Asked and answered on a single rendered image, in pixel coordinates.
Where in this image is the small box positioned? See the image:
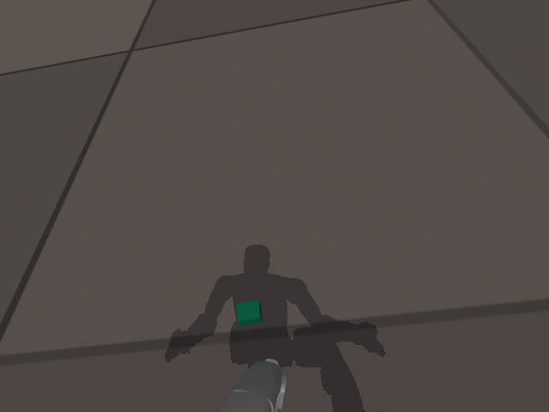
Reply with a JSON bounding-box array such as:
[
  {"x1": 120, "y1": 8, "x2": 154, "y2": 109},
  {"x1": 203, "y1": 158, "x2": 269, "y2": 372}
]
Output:
[{"x1": 237, "y1": 300, "x2": 262, "y2": 326}]

